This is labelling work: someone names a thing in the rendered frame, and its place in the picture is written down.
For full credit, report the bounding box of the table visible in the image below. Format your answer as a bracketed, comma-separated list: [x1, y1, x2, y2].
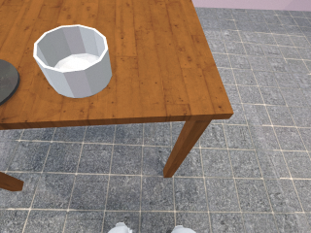
[0, 0, 234, 192]

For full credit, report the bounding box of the pot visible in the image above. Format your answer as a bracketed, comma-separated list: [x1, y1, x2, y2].
[33, 24, 113, 98]

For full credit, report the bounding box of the lid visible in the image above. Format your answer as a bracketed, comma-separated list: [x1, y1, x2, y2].
[0, 59, 20, 106]

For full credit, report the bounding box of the left robot shin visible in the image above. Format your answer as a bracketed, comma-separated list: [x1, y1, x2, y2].
[116, 222, 128, 228]

